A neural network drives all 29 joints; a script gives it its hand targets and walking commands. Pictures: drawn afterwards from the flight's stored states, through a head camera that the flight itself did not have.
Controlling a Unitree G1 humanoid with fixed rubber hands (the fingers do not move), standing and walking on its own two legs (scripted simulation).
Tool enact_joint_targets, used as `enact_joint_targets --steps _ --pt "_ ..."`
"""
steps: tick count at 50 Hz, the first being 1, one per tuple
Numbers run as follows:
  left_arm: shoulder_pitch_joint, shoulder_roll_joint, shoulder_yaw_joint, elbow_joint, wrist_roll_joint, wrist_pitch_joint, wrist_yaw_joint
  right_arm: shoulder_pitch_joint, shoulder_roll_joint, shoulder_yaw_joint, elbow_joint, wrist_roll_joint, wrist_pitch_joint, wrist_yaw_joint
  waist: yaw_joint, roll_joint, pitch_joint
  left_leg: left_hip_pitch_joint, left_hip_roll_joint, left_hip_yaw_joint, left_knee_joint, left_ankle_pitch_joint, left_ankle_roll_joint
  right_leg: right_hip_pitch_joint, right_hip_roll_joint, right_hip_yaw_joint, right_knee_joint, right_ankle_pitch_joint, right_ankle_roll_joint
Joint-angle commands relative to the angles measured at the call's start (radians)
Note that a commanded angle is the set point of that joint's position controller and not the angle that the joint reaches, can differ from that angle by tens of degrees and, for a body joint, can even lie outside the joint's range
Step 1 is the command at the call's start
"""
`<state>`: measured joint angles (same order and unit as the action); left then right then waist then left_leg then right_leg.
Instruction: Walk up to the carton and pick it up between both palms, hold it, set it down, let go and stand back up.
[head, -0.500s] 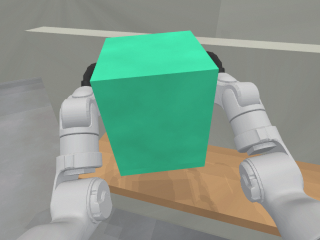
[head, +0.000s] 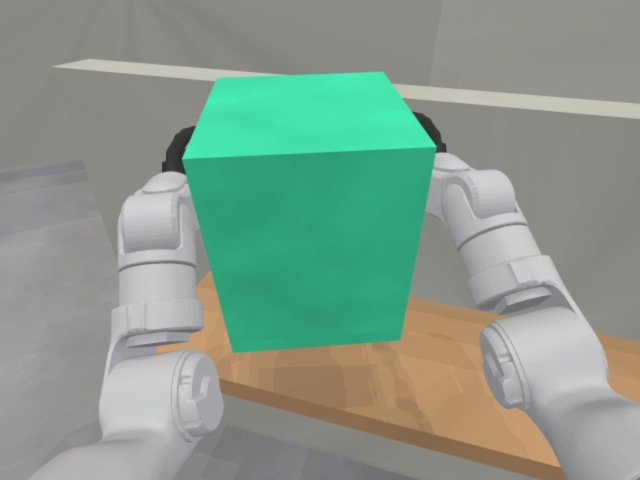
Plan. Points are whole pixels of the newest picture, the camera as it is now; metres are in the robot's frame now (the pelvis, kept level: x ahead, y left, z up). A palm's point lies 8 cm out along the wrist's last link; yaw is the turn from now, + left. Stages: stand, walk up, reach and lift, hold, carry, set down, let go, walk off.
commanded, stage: hold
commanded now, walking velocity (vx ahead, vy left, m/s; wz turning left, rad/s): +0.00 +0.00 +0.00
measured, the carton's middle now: (309, 210) +0.35 -0.01 +0.25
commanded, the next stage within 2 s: none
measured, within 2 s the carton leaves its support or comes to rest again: neither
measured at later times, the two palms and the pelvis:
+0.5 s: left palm (180, 164) +0.37 +0.13 +0.30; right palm (429, 165) +0.36 -0.16 +0.29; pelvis -0.01 +0.00 +0.00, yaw +0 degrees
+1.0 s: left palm (172, 169) +0.36 +0.14 +0.30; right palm (429, 164) +0.35 -0.15 +0.30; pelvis -0.02 +0.00 +0.00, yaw +0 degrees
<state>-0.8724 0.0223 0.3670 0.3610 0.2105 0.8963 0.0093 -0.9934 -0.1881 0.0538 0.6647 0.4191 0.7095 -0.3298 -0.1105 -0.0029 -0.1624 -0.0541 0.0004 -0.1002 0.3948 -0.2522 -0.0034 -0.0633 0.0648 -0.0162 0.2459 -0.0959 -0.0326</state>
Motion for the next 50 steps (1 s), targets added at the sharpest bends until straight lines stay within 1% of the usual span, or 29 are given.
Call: enact_joint_targets --steps 1,3,7,8,9,13,14,15,16,18,19,20,24,27,28,30,33,34,35,37,38,40,42,44,45,47,48,49,50 --pt "-0.952 -0.574 -0.479 -0.278 -0.218 -0.106 -0.130 -0.932 0.761 0.216 -0.416 0.198 -0.078 0.179 0.005 0.096 -0.393 -0.135 -0.049 0.024 -0.052 0.263 -0.064 0.311 0.016 0.022 0.073 0.228 0.043" --pt "-0.971 -0.614 -0.524 -0.266 -0.232 -0.109 -0.116 -0.984 0.748 0.206 -0.433 0.196 -0.084 0.185 -0.008 0.147 -0.393 -0.145 -0.045 0.017 -0.047 0.272 -0.074 0.294 0.024 0.024 0.086 0.231 0.039" --pt "-0.935 -0.590 -0.468 -0.213 -0.205 -0.114 -0.095 -0.944 0.775 0.210 -0.360 0.184 -0.080 0.196 0.036 0.098 -0.396 -0.145 -0.042 0.018 -0.057 0.258 -0.058 0.276 0.016 0.031 0.077 0.208 0.043" --pt "-0.937 -0.569 -0.446 -0.133 -0.197 -0.105 -0.104 -0.962 0.751 0.183 -0.338 0.168 -0.072 0.191 0.018 0.061 -0.341 -0.168 -0.045 0.021 -0.073 0.187 -0.045 0.253 0.018 0.029 0.061 0.149 0.052" --pt "-0.930 -0.559 -0.411 -0.099 -0.174 -0.109 -0.108 -0.940 0.738 0.174 -0.263 0.144 -0.064 0.198 0.041 0.055 -0.300 -0.207 -0.039 0.026 -0.108 0.095 -0.031 0.244 0.013 0.027 0.046 0.060 0.044" --pt "-0.947 -0.539 -0.397 -0.072 -0.191 -0.125 -0.120 -0.953 0.757 0.159 -0.267 0.134 -0.072 0.201 0.020 0.016 -0.376 -0.209 -0.039 0.040 -0.111 0.086 -0.020 0.272 0.008 0.024 0.058 0.104 0.060" --pt "-0.971 -0.520 -0.374 -0.024 -0.189 -0.126 -0.125 -0.920 0.730 0.110 -0.183 0.106 -0.055 0.195 -0.003 0.030 -0.308 -0.225 -0.043 0.035 -0.125 0.040 -0.019 0.240 0.001 0.032 0.047 0.073 0.065" --pt "-0.980 -0.498 -0.323 0.041 -0.161 -0.126 -0.130 -0.986 0.757 0.134 -0.203 0.099 -0.066 0.201 0.041 -0.012 -0.304 -0.225 -0.038 0.039 -0.136 0.007 0.001 0.239 0.005 0.025 0.034 0.017 0.065" --pt "-0.949 -0.511 -0.321 0.064 -0.162 -0.126 -0.140 -0.970 0.721 0.097 -0.206 0.090 -0.075 0.196 0.020 -0.020 -0.322 -0.228 -0.039 0.043 -0.130 0.011 0.000 0.242 0.003 0.029 0.039 0.030 0.065" --pt "-0.939 -0.503 -0.318 0.062 -0.176 -0.134 -0.156 -0.950 0.725 0.090 -0.227 0.086 -0.075 0.179 -0.007 -0.048 -0.345 -0.202 -0.042 0.049 -0.118 0.051 -0.003 0.252 -0.003 0.038 0.040 0.082 0.074" --pt "-0.938 -0.525 -0.324 0.032 -0.183 -0.142 -0.148 -1.006 0.754 0.149 -0.276 0.112 -0.083 0.185 0.042 -0.052 -0.410 -0.203 -0.043 0.048 -0.116 0.091 -0.003 0.285 0.006 0.032 0.052 0.105 0.070" --pt "-0.931 -0.515 -0.335 0.055 -0.183 -0.146 -0.147 -0.983 0.732 0.122 -0.262 0.102 -0.085 0.180 0.013 -0.032 -0.404 -0.194 -0.051 0.057 -0.099 0.116 -0.013 0.288 -0.004 0.035 0.049 0.169 0.078" --pt "-0.848 -0.542 -0.329 -0.029 -0.170 -0.133 -0.147 -0.973 0.777 0.241 -0.398 0.188 -0.094 0.162 0.052 -0.030 -0.469 -0.132 -0.061 0.047 -0.042 0.336 -0.037 0.391 0.007 0.039 0.078 0.400 0.069" --pt "-0.853 -0.549 -0.346 -0.072 -0.159 -0.110 -0.159 -0.925 0.710 0.201 -0.356 0.186 -0.079 0.141 -0.014 0.035 -0.384 -0.127 -0.051 0.032 -0.046 0.332 -0.045 0.370 0.009 0.044 0.069 0.382 0.057" --pt "-0.859 -0.537 -0.372 -0.149 -0.178 -0.120 -0.152 -0.914 0.755 0.246 -0.447 0.211 -0.086 0.150 0.021 0.026 -0.454 -0.107 -0.058 0.033 -0.030 0.370 -0.050 0.390 0.009 0.047 0.082 0.419 0.070" --pt "-0.802 -0.561 -0.421 -0.191 -0.190 -0.105 -0.145 -0.872 0.715 0.231 -0.459 0.208 -0.078 0.144 -0.012 0.056 -0.429 -0.078 -0.055 0.034 -0.011 0.440 -0.070 0.365 0.017 0.037 0.089 0.466 0.060" --pt "-0.880 -0.560 -0.481 -0.315 -0.216 -0.107 -0.126 -0.861 0.738 0.241 -0.491 0.224 -0.073 0.153 -0.017 0.122 -0.466 -0.071 -0.059 0.028 -0.007 0.431 -0.075 0.358 0.016 0.043 0.097 0.441 0.059" --pt "-0.866 -0.551 -0.470 -0.294 -0.199 -0.101 -0.124 -0.920 0.739 0.270 -0.545 0.227 -0.082 0.151 0.013 0.089 -0.458 -0.075 -0.061 0.029 -0.011 0.416 -0.071 0.349 0.023 0.035 0.089 0.409 0.063" --pt "-0.884 -0.567 -0.489 -0.306 -0.214 -0.098 -0.121 -0.912 0.726 0.237 -0.523 0.219 -0.074 0.153 -0.027 0.101 -0.439 -0.064 -0.059 0.022 -0.006 0.411 -0.072 0.325 0.024 0.038 0.089 0.403 0.050" --pt "-0.922 -0.559 -0.475 -0.274 -0.196 -0.096 -0.120 -0.891 0.725 0.196 -0.407 0.192 -0.058 0.167 -0.009 0.112 -0.369 -0.113 -0.045 0.024 -0.048 0.261 -0.065 0.263 0.015 0.026 0.063 0.232 0.053" --pt "-0.969 -0.573 -0.497 -0.315 -0.219 -0.116 -0.110 -0.936 0.796 0.253 -0.450 0.197 -0.064 0.176 0.031 0.084 -0.418 -0.125 -0.048 0.025 -0.054 0.262 -0.057 0.276 0.017 0.028 0.079 0.218 0.055" --pt "-0.940 -0.573 -0.488 -0.238 -0.218 -0.099 -0.109 -0.849 0.737 0.180 -0.310 0.164 -0.051 0.178 -0.017 0.109 -0.316 -0.151 -0.046 0.030 -0.077 0.194 -0.059 0.230 0.007 0.032 0.063 0.147 0.049" --pt "-0.940 -0.558 -0.465 -0.200 -0.209 -0.107 -0.108 -0.943 0.771 0.216 -0.416 0.174 -0.071 0.189 0.036 0.036 -0.365 -0.166 -0.046 0.025 -0.082 0.158 -0.039 0.250 0.013 0.029 0.058 0.133 0.054" --pt "-0.968 -0.554 -0.461 -0.121 -0.225 -0.114 -0.106 -0.944 0.741 0.158 -0.286 0.137 -0.057 0.195 -0.001 0.052 -0.327 -0.219 -0.044 0.035 -0.109 0.047 -0.031 0.216 0.003 0.029 0.069 0.051 0.059" --pt "-0.953 -0.550 -0.405 -0.027 -0.184 -0.109 -0.112 -0.984 0.758 0.167 -0.277 0.135 -0.059 0.201 0.046 0.044 -0.299 -0.241 -0.041 0.041 -0.126 0.012 -0.014 0.217 0.004 0.028 0.055 0.012 0.059" --pt "-0.953 -0.548 -0.374 -0.005 -0.181 -0.118 -0.124 -0.953 0.735 0.132 -0.234 0.108 -0.059 0.200 0.030 0.009 -0.292 -0.250 -0.036 0.042 -0.133 0.009 -0.005 0.243 0.006 0.038 0.056 0.015 0.055" --pt "-0.919 -0.561 -0.385 0.026 -0.187 -0.113 -0.126 -1.015 0.718 0.125 -0.286 0.120 -0.071 0.202 0.036 0.026 -0.333 -0.266 -0.031 0.036 -0.125 -0.005 -0.010 0.257 0.002 0.035 0.056 0.008 0.057" --pt "-0.946 -0.528 -0.323 0.108 -0.174 -0.114 -0.126 -1.002 0.690 0.093 -0.166 0.101 -0.056 0.207 0.027 0.018 -0.261 -0.303 -0.020 0.038 -0.160 -0.076 0.006 0.234 0.008 0.024 0.048 -0.047 0.052" --pt "-0.964 -0.544 -0.343 0.104 -0.170 -0.124 -0.126 -1.035 0.709 0.089 -0.190 0.096 -0.070 0.218 0.048 0.055 -0.311 -0.311 -0.009 0.040 -0.171 -0.098 0.008 0.253 0.014 0.020 0.068 -0.058 0.053"
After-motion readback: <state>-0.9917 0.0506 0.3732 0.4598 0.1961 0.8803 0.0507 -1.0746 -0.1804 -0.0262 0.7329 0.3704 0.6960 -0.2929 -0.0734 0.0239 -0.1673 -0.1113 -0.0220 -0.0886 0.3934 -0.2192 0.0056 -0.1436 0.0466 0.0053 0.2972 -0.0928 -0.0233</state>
